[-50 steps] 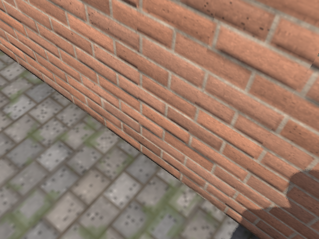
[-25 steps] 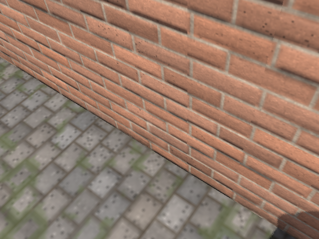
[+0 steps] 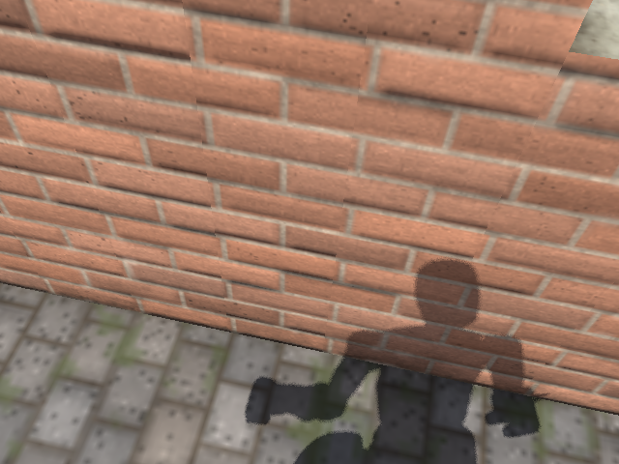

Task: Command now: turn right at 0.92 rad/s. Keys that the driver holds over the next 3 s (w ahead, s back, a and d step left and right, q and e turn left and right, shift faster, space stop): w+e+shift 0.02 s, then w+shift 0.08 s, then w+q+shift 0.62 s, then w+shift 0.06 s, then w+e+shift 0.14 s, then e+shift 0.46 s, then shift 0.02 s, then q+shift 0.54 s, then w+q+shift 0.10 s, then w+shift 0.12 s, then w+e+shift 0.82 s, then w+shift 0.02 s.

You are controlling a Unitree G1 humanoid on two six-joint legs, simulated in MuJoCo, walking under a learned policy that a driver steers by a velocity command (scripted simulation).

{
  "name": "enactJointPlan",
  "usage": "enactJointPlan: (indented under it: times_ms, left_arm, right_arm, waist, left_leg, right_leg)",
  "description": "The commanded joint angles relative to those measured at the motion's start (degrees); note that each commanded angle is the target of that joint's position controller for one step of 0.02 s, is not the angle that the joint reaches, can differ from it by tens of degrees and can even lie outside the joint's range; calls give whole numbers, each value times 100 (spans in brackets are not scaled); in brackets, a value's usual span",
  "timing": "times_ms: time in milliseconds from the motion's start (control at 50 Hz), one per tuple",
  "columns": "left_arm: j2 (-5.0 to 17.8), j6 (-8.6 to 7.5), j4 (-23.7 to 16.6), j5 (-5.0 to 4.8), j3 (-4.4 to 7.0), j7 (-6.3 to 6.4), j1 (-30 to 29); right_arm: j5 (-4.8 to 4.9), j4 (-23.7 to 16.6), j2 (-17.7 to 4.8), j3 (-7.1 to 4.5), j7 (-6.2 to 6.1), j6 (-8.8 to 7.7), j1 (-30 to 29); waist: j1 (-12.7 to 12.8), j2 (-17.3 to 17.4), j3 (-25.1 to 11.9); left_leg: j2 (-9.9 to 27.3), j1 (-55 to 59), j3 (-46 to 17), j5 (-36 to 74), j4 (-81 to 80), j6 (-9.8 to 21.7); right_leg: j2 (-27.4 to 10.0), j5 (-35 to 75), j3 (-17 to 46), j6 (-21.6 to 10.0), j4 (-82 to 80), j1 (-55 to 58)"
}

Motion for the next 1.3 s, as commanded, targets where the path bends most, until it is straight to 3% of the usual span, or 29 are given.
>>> enactJointPlan:
  times_ms: [20, 100, 120, 140, 160, 200, 220, 300, 400, 540, 560, 580, 600, 620, 660, 720, 840, 920, 940, 960, 980, 1020, 1080, 1140, 1160, 1180, 1200, 1240, 1300]
  left_arm:
    - [197, -89, -486, 5, -16, 5, -218]
    - [353, -209, -296, 174, -8, 123, 272]
    - [625, -323, -79, 316, 41, 196, 740]
    - [1625, -446, -105, 265, 204, 268, 861]
    - [1381, -479, 113, 104, 182, 339, 1020]
    - [330, -478, 87, 118, -212, 447, -18]
    - [119, -498, 112, 138, -315, 533, -331]
    - [581, -457, 442, 69, -252, 647, -23]
    - [469, -507, 349, 81, -228, 673, -239]
    - [603, -546, 284, 39, -98, 537, -228]
    - [562, -518, 252, -7, -87, 497, -329]
    - [483, -479, 251, -8, -72, 438, -249]
    - [195, -402, -146, 32, -102, 445, -293]
    - [243, -354, -206, 209, -149, 504, -749]
    - [367, -425, -86, 64, -127, 507, -444]
    - [377, -467, 36, 206, -114, 474, -317]
    - [370, -281, 276, 73, -148, 483, 299]
    - [228, -241, 467, 44, -247, 430, 400]
    - [729, -229, 437, -42, -50, 519, 726]
    - [754, -262, 319, -103, -64, 464, 401]
    - [648, -360, 86, -85, -118, 273, -64]
    - [381, -597, 46, 49, -171, 174, -74]
    - [331, -703, 199, 3, -186, 235, 571]
    - [171, -722, 328, -5, -209, 338, 1051]
    - [304, -731, 563, 46, -155, 356, 1583]
    - [864, -776, 588, 160, -4, 394, 2105]
    - [1315, -808, 625, 117, 126, 348, 2175]
    - [1002, -901, 375, -40, 134, 424, 1444]
    - [708, -819, 385, -100, 76, 526, 1149]
  right_arm:
    - [62, -201, -1183, -345, 59, -143, -71]
    - [321, -84, -1140, -381, 167, -29, 71]
    - [277, -22, -961, -325, 189, -4, 326]
    - [84, -541, -340, -136, 261, 10, 138]
    - [-31, -334, -594, -180, 214, 78, -36]
    - [205, -42, -411, -85, 286, 45, 177]
    - [175, 151, -471, -94, 297, 23, 325]
    - [67, 300, -715, -191, 274, 47, 424]
    - [37, 203, -543, -189, 352, 257, 235]
    - [71, -21, -289, -156, 430, 385, 435]
    - [52, 29, -355, -175, 414, 364, 656]
    - [-21, 102, -661, -249, 363, 314, 964]
    - [-72, -27, -1790, -484, 298, 286, 1012]
    - [-89, -54, -1842, -580, 268, 271, 1102]
    - [32, -280, -1404, -525, 203, 315, 375]
    - [175, -442, -1019, -399, 154, 310, 146]
    - [48, -391, -844, -232, 98, 247, 369]
    - [-106, -247, -570, 27, 29, 201, 132]
    - [-84, -358, -1308, -202, 325, 242, -51]
    - [-179, -437, -1168, -153, 431, 219, -418]
    - [-185, -458, -1054, -143, 356, 121, -523]
    - [-171, -188, -1087, -185, 162, -58, 238]
    - [-241, -148, -1099, -240, 43, -163, 130]
    - [-29, -255, -913, -226, 77, -97, -381]
    - [-17, -333, -783, -197, 77, -115, -612]
    - [-4, -644, -467, -75, 94, -152, -992]
    - [-66, -888, -490, -26, 138, -199, -1273]
    - [-27, -289, -706, -83, 103, -274, -394]
    - [35, -392, -738, -31, 62, -268, -607]
  waist:
    - [-110, 1148, -492]
    - [34, 990, -752]
    - [213, 263, -1024]
    - [109, -1919, -1087]
    - [311, -1093, -1360]
    - [-192, -792, -1045]
    - [-308, -807, -1008]
    - [-153, -657, -1022]
    - [-116, -519, -608]
    - [-314, -399, -865]
    - [-499, -128, -873]
    - [-681, 674, -676]
    - [-522, 2557, -390]
    - [-672, 1622, -555]
    - [-260, 792, -477]
    - [-236, 713, -805]
    - [-218, 800, -964]
    - [-283, 891, -691]
    - [-230, 1820, -1202]
    - [-200, 1987, -658]
    - [-233, 1418, -315]
    - [-421, 465, -517]
    - [-182, 506, -622]
    - [201, 266, -498]
    - [373, -123, -596]
    - [562, -1244, -632]
    - [425, -1888, -33]
    - [-13, -553, -289]
    - [-72, -302, -1036]
  left_leg:
    - [1441, 519, -652, 2108, -560, 690]
    - [1221, 415, -359, 2352, 430, 462]
    - [833, -298, -176, 1748, 1366, 211]
    - [-215, -2319, 27, -2036, 2594, -255]
    - [-173, -1970, -1129, -2116, 3065, -154]
    - [-133, -1441, -1442, -1278, 2566, 26]
    - [-257, -1263, -1431, -933, 2320, 39]
    - [-510, -1384, -1327, -935, 2624, 103]
    - [-341, -1644, -1269, -899, 2680, 72]
    - [-543, -634, -845, -799, 1187, 324]
    - [-638, -198, -874, -187, 476, 421]
    - [-327, 213, -1770, 330, -545, 603]
    - [1316, 450, -4641, 2236, -1158, 1268]
    - [1253, 383, -4642, 2335, -1121, 1588]
    - [713, 363, -3800, 1048, -1059, 1340]
    - [284, 678, -3485, 1717, -900, 1084]
    - [179, 661, -3004, 2259, -953, 1045]
    - [141, 72, -2669, 534, -1383, 923]
    - [-142, -184, -2562, -2646, -1691, 1050]
    - [37, -654, -2745, -2941, -1937, 1045]
    - [532, -528, -3142, -2421, -2097, 983]
    - [950, 934, -3335, -1720, -1907, 1002]
    - [912, 1138, -2857, -1667, -1764, 1088]
    - [337, 219, -1788, -722, -974, 865]
    - [-45, -343, -1349, -146, 100, 619]
    - [-647, -1622, -827, -482, 1743, 239]
    - [-1442, -3222, -1389, -1601, 2377, 23]
    - [-839, -3180, -1772, -852, 3262, -119]
    - [-854, -2558, -1609, -131, 3105, -303]
  right_leg:
    - [-137, -238, -119, -144, -1052, 223]
    - [107, 339, -162, -409, -2919, 1289]
    - [-94, 1195, 434, -506, -3639, 2331]
    - [-2048, 3494, 2999, -1165, -3819, 3211]
    - [-2098, 3967, 2376, -1560, -3660, 2833]
    - [-1401, 3531, 1089, -1232, -3805, 2345]
    - [-1192, 3587, 745, -1054, -3815, 2384]
    - [-1390, 3849, 377, -1227, -3634, 2584]
    - [-1711, 1936, 316, -1327, -3909, 2169]
    - [-1879, 1993, -196, -913, -3190, 1880]
    - [-1702, 1768, -438, -628, -2694, 1603]
    - [-1267, 945, -733, -240, -1641, 959]
    - [-59, -1684, -857, 183, -399, -826]
    - [64, -1755, 445, 99, 427, -885]
    - [-107, -544, 739, -19, 464, -1065]
    - [-34, 305, 761, 49, 490, -1010]
    - [-76, 443, 556, 166, -133, -401]
    - [-111, 341, 559, 130, -1460, 698]
    - [17, 45, -160, 85, -1035, 820]
    - [-61, 199, -209, 25, -952, 657]
    - [-157, 427, 34, -63, -1052, 27]
    - [-222, 143, 529, -298, -1393, -726]
    - [-275, -560, 387, -653, -1807, -298]
    - [185, 121, -30, -800, -3164, 1058]
    - [130, 54, 473, -902, -3479, 1824]
    - [-1087, -818, 2713, -1286, -4372, 2420]
    - [-1478, 597, 4347, -1746, -4564, 2757]
    - [-1323, 4706, 3018, -1683, -3637, 3044]
    - [-677, 6069, 2114, -1127, -3099, 2968]
Next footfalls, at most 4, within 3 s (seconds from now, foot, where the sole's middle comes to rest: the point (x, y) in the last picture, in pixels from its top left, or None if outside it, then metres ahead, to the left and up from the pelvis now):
0.12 right None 0.06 -0.13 -0.78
0.58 left None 0.01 0.07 -0.78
1.16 right None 0.07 -0.11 -0.78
1.54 left None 0.25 0.04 -0.78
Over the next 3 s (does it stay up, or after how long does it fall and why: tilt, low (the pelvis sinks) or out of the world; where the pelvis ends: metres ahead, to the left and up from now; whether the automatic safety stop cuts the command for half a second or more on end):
stays up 0.05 0.17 -0.01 its command is cut before an obstacle from the start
